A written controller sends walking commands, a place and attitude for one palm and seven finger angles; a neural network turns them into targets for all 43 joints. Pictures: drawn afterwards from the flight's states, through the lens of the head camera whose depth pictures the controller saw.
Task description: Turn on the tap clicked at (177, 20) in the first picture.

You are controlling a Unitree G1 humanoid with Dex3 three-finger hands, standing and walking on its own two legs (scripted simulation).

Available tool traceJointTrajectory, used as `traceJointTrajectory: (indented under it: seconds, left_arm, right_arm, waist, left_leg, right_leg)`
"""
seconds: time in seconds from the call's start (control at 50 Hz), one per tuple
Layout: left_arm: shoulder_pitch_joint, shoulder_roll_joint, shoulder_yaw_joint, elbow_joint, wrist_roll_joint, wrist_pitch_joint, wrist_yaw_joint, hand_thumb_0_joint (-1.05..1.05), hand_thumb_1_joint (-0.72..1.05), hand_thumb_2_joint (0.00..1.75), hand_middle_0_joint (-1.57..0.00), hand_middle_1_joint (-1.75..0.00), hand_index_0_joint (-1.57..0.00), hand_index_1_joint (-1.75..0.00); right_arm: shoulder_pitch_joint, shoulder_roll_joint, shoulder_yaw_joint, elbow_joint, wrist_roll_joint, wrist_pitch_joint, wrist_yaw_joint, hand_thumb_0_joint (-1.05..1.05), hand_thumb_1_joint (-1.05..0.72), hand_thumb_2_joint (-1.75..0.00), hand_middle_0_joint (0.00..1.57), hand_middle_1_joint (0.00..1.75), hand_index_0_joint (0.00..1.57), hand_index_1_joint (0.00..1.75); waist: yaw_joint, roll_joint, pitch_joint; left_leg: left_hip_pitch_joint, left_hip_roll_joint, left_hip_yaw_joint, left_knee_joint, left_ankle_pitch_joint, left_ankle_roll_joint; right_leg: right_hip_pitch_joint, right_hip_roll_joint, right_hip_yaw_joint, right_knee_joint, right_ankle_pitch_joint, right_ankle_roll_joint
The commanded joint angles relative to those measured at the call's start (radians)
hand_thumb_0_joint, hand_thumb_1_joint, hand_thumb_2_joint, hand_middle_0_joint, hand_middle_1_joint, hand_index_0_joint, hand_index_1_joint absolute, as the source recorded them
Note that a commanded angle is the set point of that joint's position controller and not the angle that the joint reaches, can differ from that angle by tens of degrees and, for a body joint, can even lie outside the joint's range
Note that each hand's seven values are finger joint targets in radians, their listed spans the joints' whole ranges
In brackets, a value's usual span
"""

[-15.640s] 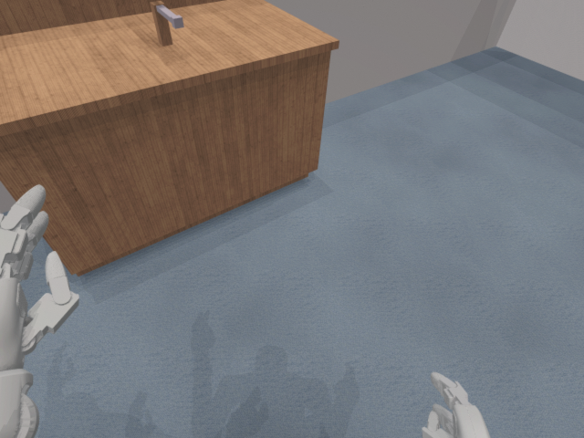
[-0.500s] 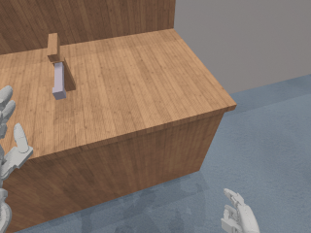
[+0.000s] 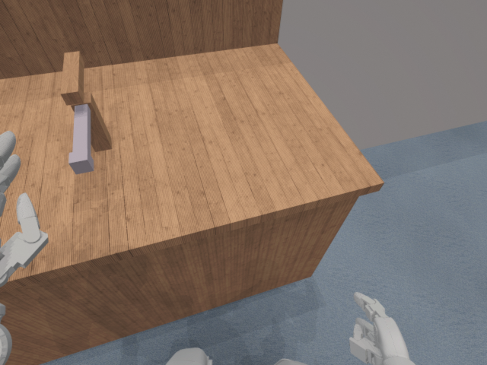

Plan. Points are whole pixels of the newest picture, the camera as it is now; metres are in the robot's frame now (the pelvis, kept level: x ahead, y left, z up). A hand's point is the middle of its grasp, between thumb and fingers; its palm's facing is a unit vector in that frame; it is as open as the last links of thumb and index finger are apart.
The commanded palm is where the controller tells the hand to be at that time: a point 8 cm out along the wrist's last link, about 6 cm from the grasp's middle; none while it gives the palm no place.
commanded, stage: shuffle to correct the standing spot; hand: left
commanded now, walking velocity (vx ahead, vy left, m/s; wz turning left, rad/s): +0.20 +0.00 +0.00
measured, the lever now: (81, 161) +0.39 +0.31 +0.10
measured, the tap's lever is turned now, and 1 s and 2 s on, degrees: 0 0 0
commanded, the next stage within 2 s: come to a stop and stand still in 0.12 s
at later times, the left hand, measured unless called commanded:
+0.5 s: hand (79, 168) +0.32 +0.25 +0.17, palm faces +0.40 -0.81 -0.42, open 7.5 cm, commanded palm +0.25 +0.29 +0.19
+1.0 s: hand (51, 180) +0.29 +0.27 +0.18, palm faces +0.44 -0.84 -0.32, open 7.5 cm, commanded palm +0.23 +0.30 +0.19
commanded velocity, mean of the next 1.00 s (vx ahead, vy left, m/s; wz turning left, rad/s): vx -0.05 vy -0.01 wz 0.00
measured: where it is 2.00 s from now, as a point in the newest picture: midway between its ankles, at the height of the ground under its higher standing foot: outside the picture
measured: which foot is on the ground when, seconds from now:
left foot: up 0.00-0.02, down 0.04-0.20, up 0.22-0.44, down 0.46-1.00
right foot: down 0.00-1.00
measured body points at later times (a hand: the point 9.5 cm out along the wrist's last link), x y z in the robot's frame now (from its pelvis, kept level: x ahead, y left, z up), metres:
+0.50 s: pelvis +0.10 +0.00 +0.01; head +0.15 +0.00 +0.46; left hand +0.29 +0.29 +0.19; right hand +0.30 -0.23 -0.08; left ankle +0.13 +0.11 -0.72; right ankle +0.09 -0.08 -0.72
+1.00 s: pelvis +0.08 +0.02 +0.02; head +0.08 +0.02 +0.47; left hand +0.26 +0.31 +0.19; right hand +0.28 -0.19 -0.05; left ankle +0.13 +0.11 -0.72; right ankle +0.09 -0.08 -0.72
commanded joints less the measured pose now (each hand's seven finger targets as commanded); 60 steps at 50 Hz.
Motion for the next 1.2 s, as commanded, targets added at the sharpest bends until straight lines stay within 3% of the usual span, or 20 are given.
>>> traceJointTrajectory:
  seconds: [0.0,0.02,0.04,0.08,0.14,0.16,0.18,0.2,0.24,0.26,0.3,0.34,0.4,0.44,0.54,0.66,0.78,0.88,1.0,1.18]
  left_arm:
    - [-0.147,0.162,0.076,-0.214,0.002,-0.063,0.029,0.00,0.90,0.90,-0.20,-0.30,-0.20,-0.30]
    - [-0.170,0.155,0.071,-0.245,0.012,-0.068,0.037,0.00,0.90,0.90,-0.20,-0.30,-0.20,-0.30]
    - [-0.191,0.185,0.085,-0.235,0.021,-0.067,0.043,0.00,0.90,0.90,-0.20,-0.30,-0.20,-0.30]
    - [-0.163,0.205,0.123,-0.168,0.027,-0.058,0.037,0.00,0.90,0.90,-0.20,-0.30,-0.20,-0.30]
    - [-0.103,0.200,0.122,-0.174,0.030,-0.043,0.039,0.00,0.90,0.90,-0.20,-0.30,-0.20,-0.30]
    - [-0.079,0.192,0.111,-0.151,0.033,-0.041,0.038,0.00,0.90,0.90,-0.20,-0.30,-0.20,-0.30]
    - [-0.055,0.204,0.107,-0.132,0.031,-0.037,0.036,0.00,0.90,0.90,-0.20,-0.30,-0.20,-0.30]
    - [-0.085,0.194,0.095,-0.152,0.015,-0.034,0.035,0.00,0.90,0.90,-0.20,-0.30,-0.20,-0.30]
    - [-0.092,0.163,0.075,-0.159,0.008,-0.036,0.023,0.00,0.90,0.90,-0.20,-0.30,-0.20,-0.30]
    - [-0.035,0.163,0.091,-0.136,0.006,-0.040,0.025,0.00,0.90,0.90,-0.20,-0.30,-0.20,-0.30]
    - [0.010,0.163,0.108,-0.119,0.005,-0.060,0.037,0.00,0.90,0.90,-0.20,-0.30,-0.20,-0.30]
    - [-0.010,0.187,0.134,-0.144,0.001,-0.071,0.049,0.00,0.90,0.90,-0.20,-0.30,-0.20,-0.30]
    - [-0.018,0.150,0.107,-0.167,-0.007,-0.057,0.052,0.00,0.90,0.90,-0.20,-0.30,-0.20,-0.30]
    - [-0.037,0.176,0.104,-0.231,-0.006,-0.052,0.050,0.00,0.90,0.90,-0.20,-0.30,-0.20,-0.30]
    - [0.017,0.199,0.120,-0.276,0.003,-0.038,0.048,0.00,0.90,0.90,-0.20,-0.30,-0.20,-0.30]
    - [0.051,0.151,0.081,-0.236,-0.007,-0.022,0.036,0.00,0.90,0.90,-0.20,-0.30,-0.20,-0.30]
    - [-0.020,0.149,0.061,-0.178,-0.017,0.003,0.032,0.00,0.90,0.90,-0.20,-0.30,-0.20,-0.30]
    - [-0.129,0.131,0.015,-0.155,-0.004,0.013,0.037,0.00,0.90,0.90,-0.20,-0.30,-0.20,-0.30]
    - [-0.149,0.128,0.002,-0.132,0.010,0.015,0.047,0.00,0.90,0.90,-0.20,-0.30,-0.20,-0.30]
    - [-0.057,0.148,0.043,-0.157,0.014,-0.008,0.047,0.00,0.90,0.90,-0.20,-0.30,-0.20,-0.30]
  right_arm:
    - [-0.066,-0.123,-0.042,-0.155,-0.016,-0.074,-0.039,0.00,-0.90,-0.90,0.20,0.30,0.20,0.30]
    - [-0.081,-0.132,-0.044,-0.178,-0.001,-0.079,-0.040,0.00,-0.90,-0.90,0.20,0.30,0.20,0.30]
    - [-0.092,-0.103,-0.045,-0.186,0.005,-0.085,-0.043,0.00,-0.90,-0.90,0.20,0.30,0.20,0.30]
    - [-0.086,-0.093,-0.055,-0.158,0.009,-0.097,-0.035,0.00,-0.90,-0.90,0.20,0.30,0.20,0.30]
    - [-0.105,-0.098,-0.041,-0.179,0.016,-0.109,-0.028,0.00,-0.90,-0.90,0.20,0.30,0.20,0.30]
    - [-0.096,-0.101,-0.048,-0.181,0.012,-0.110,-0.027,0.00,-0.90,-0.90,0.20,0.30,0.20,0.30]
    - [-0.088,-0.084,-0.054,-0.182,0.015,-0.099,-0.025,0.00,-0.90,-0.90,0.20,0.30,0.20,0.30]
    - [-0.083,-0.085,-0.052,-0.183,0.020,-0.094,-0.022,0.00,-0.90,-0.90,0.20,0.30,0.20,0.30]
    - [-0.073,-0.104,-0.059,-0.148,0.025,-0.098,-0.006,0.00,-0.90,-0.90,0.20,0.30,0.20,0.30]
    - [-0.071,-0.100,-0.049,-0.140,0.018,-0.097,-0.002,0.00,-0.90,-0.90,0.20,0.30,0.20,0.30]
    - [-0.087,-0.088,-0.038,-0.135,0.008,-0.089,-0.005,0.00,-0.90,-0.90,0.20,0.30,0.20,0.30]
    - [-0.134,-0.084,-0.034,-0.139,0.005,-0.087,-0.020,0.00,-0.90,-0.90,0.20,0.30,0.20,0.30]
    - [-0.103,-0.088,-0.051,-0.152,0.011,-0.088,-0.032,0.00,-0.90,-0.90,0.20,0.30,0.20,0.30]
    - [-0.128,-0.113,-0.069,-0.168,0.022,-0.089,-0.041,0.00,-0.90,-0.90,0.20,0.30,0.20,0.30]
    - [-0.115,-0.104,-0.056,-0.184,0.022,-0.079,-0.049,0.00,-0.90,-0.90,0.20,0.30,0.20,0.30]
    - [-0.097,-0.104,-0.056,-0.191,0.015,-0.063,-0.053,0.00,-0.90,-0.90,0.20,0.30,0.20,0.30]
    - [-0.119,-0.098,-0.045,-0.190,0.014,-0.058,-0.069,0.00,-0.90,-0.90,0.20,0.30,0.20,0.30]
    - [-0.128,-0.100,-0.035,-0.178,0.009,-0.059,-0.071,0.00,-0.90,-0.90,0.20,0.30,0.20,0.30]
    - [-0.111,-0.107,-0.036,-0.171,0.005,-0.056,-0.065,0.00,-0.90,-0.90,0.20,0.30,0.20,0.30]
    - [-0.110,-0.112,-0.046,-0.182,0.005,-0.056,-0.060,0.00,-0.90,-0.90,0.20,0.30,0.20,0.30]
  waist:
    - [-0.035,0.260,-0.145]
    - [-0.029,0.399,-0.115]
    - [-0.044,0.327,-0.084]
    - [-0.026,0.156,-0.109]
    - [0.012,0.191,-0.179]
    - [0.013,0.080,-0.180]
    - [0.006,-0.191,-0.206]
    - [0.007,-0.268,-0.196]
    - [-0.010,-0.070,-0.193]
    - [-0.011,0.002,-0.172]
    - [-0.015,0.007,-0.172]
    - [-0.005,-0.044,-0.224]
    - [-0.009,-0.042,-0.236]
    - [-0.001,0.055,-0.276]
    - [0.003,0.125,-0.331]
    - [0.002,0.110,-0.330]
    - [-0.005,0.057,-0.274]
    - [-0.011,0.095,-0.186]
    - [-0.007,0.077,-0.155]
    - [0.004,0.112,-0.167]
  left_leg:
    - [0.253,0.066,-0.211,-0.479,-0.112,0.045]
    - [0.209,0.228,-0.436,-0.648,-0.273,0.128]
    - [0.179,0.299,-0.564,-0.709,-0.242,0.197]
    - [0.178,0.259,-0.420,-0.612,-0.023,0.184]
    - [0.144,0.127,-0.116,-0.377,0.230,0.074]
    - [0.040,0.054,-0.051,-0.210,0.229,0.038]
    - [-0.119,-0.052,0.040,0.065,0.158,-0.003]
    - [-0.266,-0.070,0.020,0.241,-0.014,-0.030]
    - [-0.234,-0.017,-0.070,0.303,0.012,-0.040]
    - [-0.225,-0.003,-0.081,0.250,0.025,-0.043]
    - [-0.126,-0.001,-0.051,0.044,0.068,-0.043]
    - [-0.002,-0.032,-0.011,-0.165,0.151,-0.038]
    - [0.169,-0.027,-0.028,-0.368,0.488,-0.025]
    - [0.314,0.082,-0.112,-0.359,0.823,0.010]
    - [0.367,0.089,-0.102,-0.332,1.069,-0.002]
    - [0.319,0.107,-0.116,-0.411,0.889,-0.025]
    - [0.218,0.065,-0.108,-0.486,0.428,-0.036]
    - [0.189,0.043,-0.117,-0.534,0.164,-0.031]
    - [0.195,0.022,-0.114,-0.518,0.111,-0.032]
    - [0.116,0.053,-0.177,-0.633,0.029,-0.023]
  right_leg:
    - [-0.161,-0.077,0.130,0.044,-0.381,0.023]
    - [-0.195,-0.005,0.056,0.245,-0.286,0.070]
    - [-0.238,-0.005,0.100,0.417,-0.262,0.080]
    - [-0.200,-0.059,0.141,0.384,-0.256,0.083]
    - [0.110,-0.033,0.057,-0.076,-0.152,0.086]
    - [0.233,-0.056,0.144,-0.184,-0.056,0.052]
    - [0.338,-0.223,0.451,-0.268,-0.005,-0.036]
    - [0.399,-0.361,0.608,-0.308,0.111,-0.114]
    - [0.312,-0.346,0.528,-0.299,0.141,-0.107]
    - [0.315,-0.341,0.474,-0.265,0.321,-0.109]
    - [0.318,-0.289,0.300,-0.209,0.591,-0.069]
    - [0.356,-0.250,0.222,-0.172,0.658,-0.029]
    - [0.330,-0.202,0.177,-0.121,0.618,0.049]
    - [0.224,-0.159,0.142,-0.067,0.453,0.095]
    - [0.218,-0.104,0.125,-0.083,0.441,0.093]
    - [0.222,-0.080,0.124,-0.159,0.266,0.083]
    - [0.227,-0.095,0.168,-0.264,0.201,0.083]
    - [0.144,-0.092,0.189,-0.350,-0.016,0.074]
    - [0.097,-0.098,0.193,-0.390,-0.117,0.067]
    - [0.221,-0.057,0.150,-0.287,-0.017,0.079]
